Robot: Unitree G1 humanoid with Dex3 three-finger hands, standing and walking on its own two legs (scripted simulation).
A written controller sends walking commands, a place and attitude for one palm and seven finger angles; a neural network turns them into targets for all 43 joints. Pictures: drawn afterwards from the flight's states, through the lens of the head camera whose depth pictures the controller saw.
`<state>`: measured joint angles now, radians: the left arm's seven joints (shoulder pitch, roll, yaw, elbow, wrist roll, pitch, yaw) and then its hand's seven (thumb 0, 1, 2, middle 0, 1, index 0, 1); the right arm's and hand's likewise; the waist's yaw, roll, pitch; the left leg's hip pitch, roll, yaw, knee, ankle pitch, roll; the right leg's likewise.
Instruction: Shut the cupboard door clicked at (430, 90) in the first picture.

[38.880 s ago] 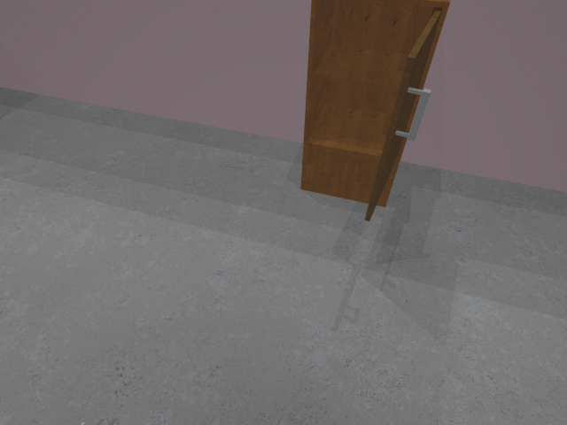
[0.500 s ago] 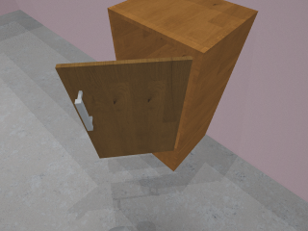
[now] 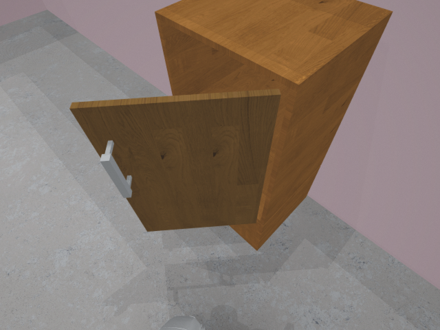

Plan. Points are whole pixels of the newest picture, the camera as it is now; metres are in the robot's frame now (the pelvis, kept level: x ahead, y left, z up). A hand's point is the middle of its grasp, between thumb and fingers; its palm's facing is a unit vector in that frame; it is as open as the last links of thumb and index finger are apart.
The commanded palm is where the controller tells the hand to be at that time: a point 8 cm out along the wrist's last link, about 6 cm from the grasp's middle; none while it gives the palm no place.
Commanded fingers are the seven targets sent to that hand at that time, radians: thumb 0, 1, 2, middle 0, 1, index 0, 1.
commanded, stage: come to a stop and stand still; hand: left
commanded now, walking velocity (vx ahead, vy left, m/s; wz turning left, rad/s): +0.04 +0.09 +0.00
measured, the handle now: (119, 170) +0.43 +0.28 -0.03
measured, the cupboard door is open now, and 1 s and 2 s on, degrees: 49 49 49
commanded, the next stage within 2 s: look again from close up in 0.86 s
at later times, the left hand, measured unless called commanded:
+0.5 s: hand out of the picture +0.04 +0.28 -0.16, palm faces -0.03 -0.97 -0.25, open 7.4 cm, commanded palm none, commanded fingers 0.00 0.90 0.90 -0.20 -0.30 -0.20 -0.30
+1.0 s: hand out of the picture -0.04 +0.26 -0.18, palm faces -0.04 -0.99 -0.17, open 7.4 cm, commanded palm none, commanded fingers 0.00 0.90 0.90 -0.20 -0.30 -0.20 -0.30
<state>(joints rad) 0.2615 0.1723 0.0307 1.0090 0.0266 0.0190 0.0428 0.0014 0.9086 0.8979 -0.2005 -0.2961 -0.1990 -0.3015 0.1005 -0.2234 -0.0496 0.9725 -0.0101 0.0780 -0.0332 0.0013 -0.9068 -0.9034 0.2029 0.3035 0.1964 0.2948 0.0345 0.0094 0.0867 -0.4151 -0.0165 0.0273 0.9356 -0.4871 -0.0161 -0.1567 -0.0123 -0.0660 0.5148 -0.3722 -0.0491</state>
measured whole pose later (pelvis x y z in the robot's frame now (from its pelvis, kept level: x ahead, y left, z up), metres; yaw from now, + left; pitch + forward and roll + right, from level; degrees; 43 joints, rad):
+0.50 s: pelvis -0.03 +0.09 +0.00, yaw -3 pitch -2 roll -1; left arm 0.25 0.20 -0.01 0.94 0.01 0.02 0.03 0.00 0.91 0.90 -0.20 -0.30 -0.20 -0.30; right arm 0.28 -0.20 0.01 0.96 -0.02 0.01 -0.01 0.00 -0.94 -0.90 0.20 0.30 0.20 0.30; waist 0.00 0.03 0.02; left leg -0.23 -0.05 0.11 0.54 -0.29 0.10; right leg -0.21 -0.06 0.02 0.54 -0.31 0.01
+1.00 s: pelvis -0.02 +0.10 +0.00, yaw -3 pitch -1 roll +0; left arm 0.32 0.14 -0.02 1.10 0.01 0.01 0.04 0.00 0.91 0.90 -0.20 -0.30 -0.20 -0.30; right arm 0.29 -0.16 0.02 1.09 -0.01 -0.02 -0.03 0.00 -0.91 -0.90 0.20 0.30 0.20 0.29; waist 0.01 -0.01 0.04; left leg -0.19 -0.08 0.13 0.42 -0.23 0.11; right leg -0.19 -0.08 0.05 0.45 -0.26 0.03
